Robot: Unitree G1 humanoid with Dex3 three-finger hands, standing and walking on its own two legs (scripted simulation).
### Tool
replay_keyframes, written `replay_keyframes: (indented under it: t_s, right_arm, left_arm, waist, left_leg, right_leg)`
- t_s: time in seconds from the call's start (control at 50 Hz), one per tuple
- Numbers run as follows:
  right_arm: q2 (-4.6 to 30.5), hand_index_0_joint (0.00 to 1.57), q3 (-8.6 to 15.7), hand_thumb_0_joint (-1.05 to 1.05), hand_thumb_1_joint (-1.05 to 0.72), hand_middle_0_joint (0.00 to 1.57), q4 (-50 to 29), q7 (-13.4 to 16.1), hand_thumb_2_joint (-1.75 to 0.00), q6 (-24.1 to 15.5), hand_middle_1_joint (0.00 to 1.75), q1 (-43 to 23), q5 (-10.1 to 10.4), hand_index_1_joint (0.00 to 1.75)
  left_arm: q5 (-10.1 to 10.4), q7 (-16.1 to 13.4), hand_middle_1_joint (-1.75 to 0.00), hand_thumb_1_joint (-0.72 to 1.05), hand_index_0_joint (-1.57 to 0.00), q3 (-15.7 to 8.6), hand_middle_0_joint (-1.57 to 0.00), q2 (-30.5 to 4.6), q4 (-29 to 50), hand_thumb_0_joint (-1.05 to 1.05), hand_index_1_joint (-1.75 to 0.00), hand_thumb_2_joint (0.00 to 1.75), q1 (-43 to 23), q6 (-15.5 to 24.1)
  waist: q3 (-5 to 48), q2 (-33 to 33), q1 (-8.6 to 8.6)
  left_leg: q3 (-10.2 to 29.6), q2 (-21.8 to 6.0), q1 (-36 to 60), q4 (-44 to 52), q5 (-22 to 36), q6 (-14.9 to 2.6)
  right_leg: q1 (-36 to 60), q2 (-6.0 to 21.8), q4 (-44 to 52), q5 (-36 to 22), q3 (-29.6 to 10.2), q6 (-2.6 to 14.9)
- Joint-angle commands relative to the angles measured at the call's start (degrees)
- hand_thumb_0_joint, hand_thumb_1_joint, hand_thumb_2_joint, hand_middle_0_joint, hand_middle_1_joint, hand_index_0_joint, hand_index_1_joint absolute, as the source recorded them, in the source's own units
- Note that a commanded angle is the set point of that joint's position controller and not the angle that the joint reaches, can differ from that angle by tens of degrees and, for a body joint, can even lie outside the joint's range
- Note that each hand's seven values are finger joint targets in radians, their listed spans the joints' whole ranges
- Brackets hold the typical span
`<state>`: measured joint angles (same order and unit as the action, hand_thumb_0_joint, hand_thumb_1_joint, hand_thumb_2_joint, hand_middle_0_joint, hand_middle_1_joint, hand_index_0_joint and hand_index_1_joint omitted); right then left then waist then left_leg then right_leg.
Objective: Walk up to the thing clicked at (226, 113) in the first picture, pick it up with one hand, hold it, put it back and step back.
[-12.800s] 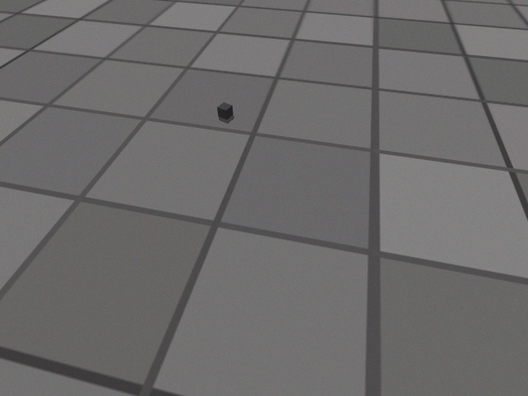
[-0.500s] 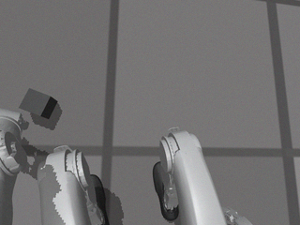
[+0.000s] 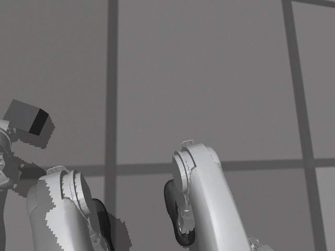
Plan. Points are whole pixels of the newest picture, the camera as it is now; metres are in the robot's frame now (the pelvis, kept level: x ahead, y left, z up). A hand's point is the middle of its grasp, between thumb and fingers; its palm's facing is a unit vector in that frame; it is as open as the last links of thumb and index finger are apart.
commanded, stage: rise first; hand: left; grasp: from above
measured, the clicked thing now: (26, 118) +0.48 +0.31 -0.30
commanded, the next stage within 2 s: approach in 0.06 s
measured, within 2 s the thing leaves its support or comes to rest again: neither
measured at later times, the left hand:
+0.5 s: hand (8, 120) +0.45 +0.31 -0.20, palm faces -0.17 -0.42 -0.89, open 14.1 cm
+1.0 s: hand out of the picture +0.48 +0.34 -0.18, palm faces -0.03 -0.40 -0.92, open 14.3 cm
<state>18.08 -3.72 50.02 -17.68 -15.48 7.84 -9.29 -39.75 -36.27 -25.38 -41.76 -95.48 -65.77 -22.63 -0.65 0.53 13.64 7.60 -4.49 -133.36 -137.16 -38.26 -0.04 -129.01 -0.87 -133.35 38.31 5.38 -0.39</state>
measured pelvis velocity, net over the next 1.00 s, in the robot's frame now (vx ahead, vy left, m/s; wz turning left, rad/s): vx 0.01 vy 0.01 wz -0.10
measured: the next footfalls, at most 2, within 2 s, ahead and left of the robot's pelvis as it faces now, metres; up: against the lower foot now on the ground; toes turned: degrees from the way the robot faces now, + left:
none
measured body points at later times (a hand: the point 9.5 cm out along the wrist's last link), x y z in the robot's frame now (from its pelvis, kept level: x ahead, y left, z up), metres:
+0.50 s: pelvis +0.00 +0.00 -0.01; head +0.28 +0.06 +0.33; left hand +0.46 +0.33 -0.15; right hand +0.00 -0.26 -0.10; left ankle +0.08 +0.13 -0.30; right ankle +0.10 -0.12 -0.30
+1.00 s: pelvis +0.01 +0.01 -0.01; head +0.28 +0.07 +0.34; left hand +0.48 +0.36 -0.13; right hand -0.01 -0.24 -0.08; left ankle +0.08 +0.13 -0.30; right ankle +0.10 -0.12 -0.30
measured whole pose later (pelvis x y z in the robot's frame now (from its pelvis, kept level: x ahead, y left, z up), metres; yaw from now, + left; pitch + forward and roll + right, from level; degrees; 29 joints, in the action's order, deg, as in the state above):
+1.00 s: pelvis +0.01 +0.01 -0.01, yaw -6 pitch +32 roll -13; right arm 21.5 -11.6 44.0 -24.0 -14.6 11.0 -6.9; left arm -34.9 -40.8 -22.8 -53.7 -96.7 -72.4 -28.9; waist -5.4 -0.5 19.5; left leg 13.0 -4.9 -134.5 -141.2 -40.9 -0.3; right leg -127.7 -2.6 -132.9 38.7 9.6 -1.7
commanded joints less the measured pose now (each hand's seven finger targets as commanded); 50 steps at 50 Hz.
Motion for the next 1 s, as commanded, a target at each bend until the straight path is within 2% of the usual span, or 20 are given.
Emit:
replay_keyframes:
  t_s: [0.0,0.06,0.12,0.14,0.16,0.2,0.24,0.38,0.4,0.52,0.6,0.68,0.7,0.76,0.8,0.82,0.84,0.88,0.9,0.98]
  right_arm:
    - [13.9,0.2,3.1,0.0,-0.91,0.2,0.9,-0.4,-0.9,-0.3,0.3,14.1,-0.1,0.3]
    - [14.8,0.2,3.1,0.0,-0.91,0.2,1.0,-0.6,-0.9,-0.4,0.3,14.2,-0.1,0.3]
    - [14.6,0.2,2.6,0.0,-0.91,0.2,1.1,-0.9,-0.9,-0.4,0.3,14.5,-0.5,0.3]
    - [15.2,0.2,2.8,0.0,-0.91,0.2,1.0,-0.9,-0.9,-0.5,0.3,14.3,-0.2,0.3]
    - [15.2,0.2,2.7,0.0,-0.9,0.2,1.2,-1.0,-0.89,-0.5,0.3,14.5,-0.2,0.3]
    - [15.2,0.2,2.2,0.0,-0.9,0.2,1.6,-1.2,-0.9,-0.6,0.3,14.8,-0.6,0.3]
    - [15.4,0.2,1.5,0.0,-0.9,0.2,1.5,-1.2,-0.9,-1.0,0.3,14.8,-1.0,0.3]
    - [17.4,0.2,-2.0,0.0,-0.9,0.2,1.4,-1.2,-0.9,-2.8,0.3,14.9,-2.0,0.3]
    - [17.5,0.2,-2.6,0.0,-0.91,0.2,1.2,-1.3,-0.9,-3.1,0.3,14.2,-2.4,0.3]
    - [19.7,0.2,-5.5,0.0,-0.92,0.2,-0.2,-2.1,-0.9,-3.7,0.3,12.9,-3.9,0.3]
    - [20.7,0.2,-7.1,0.0,-0.93,0.2,-1.1,-3.3,-0.91,-3.7,0.3,11.5,-4.4,0.3]
    - [21.8,0.2,-7.4,0.0,-0.93,0.2,-2.6,-4.5,-0.91,-2.8,0.3,10.3,-3.3,0.3]
    - [22.1,0.2,-7.2,0.0,-0.93,0.2,-2.5,-4.7,-0.91,-2.5,0.3,9.9,-3.4,0.3]
    - [22.4,0.2,-6.4,0.0,-0.93,0.2,-4.0,-5.6,-0.91,-1.4,0.3,11.6,-1.9,0.3]
    - [22.4,0.2,-5.4,0.0,-0.93,0.2,-4.4,-6.2,-0.91,-0.6,0.3,12.9,-0.3,0.3]
    - [22.0,0.2,-5.4,0.0,-0.93,0.2,-5.2,-6.4,-0.91,0.0,0.3,14.2,0.3,0.3]
    - [22.4,0.2,-4.5,0.0,-0.93,0.2,-4.9,-6.6,-0.91,0.2,0.3,14.3,1.1,0.3]
    - [21.3,0.2,-3.6,0.0,-0.92,0.2,-5.3,-6.7,-0.9,0.9,0.3,14.9,2.4,0.3]
    - [19.5,0.2,-4.4,0.0,-0.92,0.2,-4.1,-6.8,-0.9,1.1,0.3,16.1,2.8,0.3]
    - [19.1,0.2,-2.5,0.0,-0.91,0.2,-3.2,-6.0,-0.9,1.0,0.3,16.7,3.3,0.3]
  left_arm:
    - [-1.8,-2.2,-0.85,-0.42,-0.22,1.2,-0.24,-14.4,5.7,0.0,-0.88,0.9,-15.5,0.0]
    - [-2.1,-2.6,-0.82,-0.41,-0.23,0.6,-0.26,-15.7,6.7,0.0,-0.86,0.89,-17.3,0.2]
    - [-2.8,-2.4,-0.82,-0.41,-0.23,2.1,-0.26,-15.2,6.9,0.0,-0.86,0.89,-18.1,0.2]
    - [-2.8,-2.6,-0.75,-0.46,-0.22,1.0,-0.28,-16.6,7.5,0.0,-0.82,0.94,-18.2,0.3]
    - [-2.8,-3.1,-0.83,-0.5,-0.14,0.3,-0.2,-16.9,6.3,0.0,-0.9,0.97,-17.2,0.3]
    - [-2.9,-3.1,-0.95,-0.58,-0.07,1.5,-0.11,-15.8,3.6,0.0,-0.99,1.03,-17.8,0.4]
    - [-2.9,-2.8,-0.96,-0.57,-0.08,3.5,-0.11,-15.1,1.0,0.0,-1.0,1.02,-20.1,0.4]
    - [-3.6,-5.6,-0.96,-0.54,-0.1,5.3,-0.13,-18.5,-4.8,0.0,-0.99,0.99,-24.5,2.0]
    - [-3.3,-6.1,-1.0,-0.56,-0.09,5.8,-0.1,-18.5,-5.2,0.0,-1.02,0.99,-25.0,2.0]
    - [-1.4,-10.7,-1.02,-0.61,-0.05,3.5,-0.08,-24.2,-6.2,0.0,-1.05,1.04,-27.4,1.7]
    - [-0.8,-12.7,-1.02,-0.61,-0.05,2.5,-0.08,-27.8,-5.1,0.0,-1.06,1.05,-29.1,0.9]
    - [-0.3,-13.6,-1.01,-0.61,-0.04,1.6,-0.08,-32.0,0.7,0.0,-1.05,1.05,-31.6,-0.4]
    - [-0.3,-13.6,-1.01,-0.61,-0.04,1.9,-0.08,-31.3,-1.9,0.0,-1.05,1.04,-29.6,-1.3]
    - [0.0,-12.4,-1.01,-0.61,-0.04,2.2,-0.08,-32.4,3.9,0.0,-1.05,1.05,-30.0,-2.6]
    - [0.8,-11.4,-1.0,-0.61,-0.04,1.1,-0.08,-32.3,5.0,0.0,-1.04,1.05,-28.6,-3.7]
    - [1.6,-10.3,-1.0,-0.61,-0.04,2.2,-0.08,-29.1,1.5,0.0,-1.04,1.05,-25.1,-4.8]
    - [1.9,-9.4,-1.0,-0.61,-0.04,1.7,-0.08,-29.5,5.4,0.0,-1.04,1.04,-24.3,-5.2]
    - [3.4,-7.4,-0.99,-0.61,-0.04,1.2,-0.08,-25.3,3.1,0.0,-1.03,1.02,-18.3,-6.6]
    - [3.9,-6.1,-1.01,-0.6,-0.05,3.3,-0.08,-21.8,2.1,0.0,-1.04,1.01,-16.6,-7.1]
    - [6.0,-3.7,-1.04,-0.54,-0.07,5.8,-0.08,-15.6,2.2,0.0,-1.05,0.97,-15.7,-7.3]
  waist:
    - [39.3,15.1,1.06]
    - [40.1,17.0,1.27]
    - [39.0,16.6,2.44]
    - [39.3,17.0,1.9]
    - [39.2,17.2,1.55]
    - [37.0,15.6,2.91]
    - [34.3,13.6,5.1]
    - [34.2,14.7,8.16]
    - [33.6,15.5,9.2]
    - [33.6,18.8,11.12]
    - [32.5,23.3,11.56]
    - [34.4,28.4,10.05]
    - [33.1,26.7,10.5]
    - [37.1,28.1,9.76]
    - [38.8,29.0,8.53]
    - [36.7,26.2,9.14]
    - [38.8,26.9,7.55]
    - [37.8,24.9,6.25]
    - [35.6,23.3,6.58]
    - [30.3,15.7,7.56]
  left_leg:
    - [-3.8,1.2,27.8,12.2,9.8,-0.76]
    - [-3.3,1.0,29.0,12.4,9.6,-0.47]
    - [-3.6,1.0,28.6,11.3,9.7,-0.73]
    - [-3.4,1.1,28.2,11.5,9.1,-0.71]
    - [-3.7,1.1,27.7,11.4,9.1,-0.68]
    - [-3.4,1.0,26.4,11.1,8.2,-0.81]
    - [-3.1,1.2,23.8,10.1,6.6,-1.26]
    - [-1.9,1.1,25.8,9.5,7.3,-0.84]
    - [-1.8,1.2,25.3,8.7,7.6,-1.03]
    - [-1.1,0.7,28.0,7.7,10.5,-0.71]
    - [-0.4,0.2,30.4,7.5,11.7,-0.18]
    - [-0.6,0.0,31.8,6.9,13.4,-0.1]
    - [-0.4,-0.1,31.2,7.1,13.2,-0.08]
    - [-0.4,-0.2,31.8,6.9,15.3,-0.2]
    - [-0.2,-0.3,31.5,7.8,15.7,0.01]
    - [-0.2,-0.3,29.7,7.7,14.8,-0.17]
    - [0.3,-0.3,30.3,8.3,14.7,0.14]
    - [0.5,-0.4,28.9,8.8,14.3,0.13]
    - [0.6,0.0,27.3,9.2,13.4,0.03]
    - [1.3,0.2,22.0,9.4,9.3,-1.03]
  right_leg:
    - [20.3,-2.2,13.9,-11.9,3.7,1.45]
    - [18.6,-2.1,12.9,-11.6,4.2,1.71]
    - [19.2,-2.5,13.6,-12.2,4.1,1.47]
    - [18.4,-2.2,13.1,-11.4,4.2,1.62]
    - [18.9,-2.4,13.4,-11.3,4.1,1.63]
    - [18.1,-2.4,13.6,-10.5,4.3,1.52]
    - [17.6,-2.6,14.1,-8.9,4.2,1.28]
    - [20.0,-2.8,13.9,-10.3,5.2,1.21]
    - [19.4,-2.6,13.4,-11.0,5.4,1.12]
    - [23.1,-2.4,12.5,-16.1,6.7,0.44]
    - [24.2,-2.5,11.6,-18.1,7.4,0.42]
    - [26.1,-2.9,11.9,-19.9,7.6,0.36]
    - [26.4,-2.9,11.6,-20.0,8.1,0.22]
    - [28.6,-3.6,11.7,-22.1,8.1,0.13]
    - [27.7,-3.9,12.1,-21.7,8.1,0.38]
    - [28.0,-4.3,12.5,-21.1,8.3,0.3]
    - [26.9,-4.3,11.9,-20.4,8.5,0.45]
    - [25.3,-4.6,12.4,-19.1,8.7,0.48]
    - [23.8,-4.6,12.5,-18.5,8.7,0.5]
    - [20.8,-5.0,13.4,-14.9,8.0,0.18]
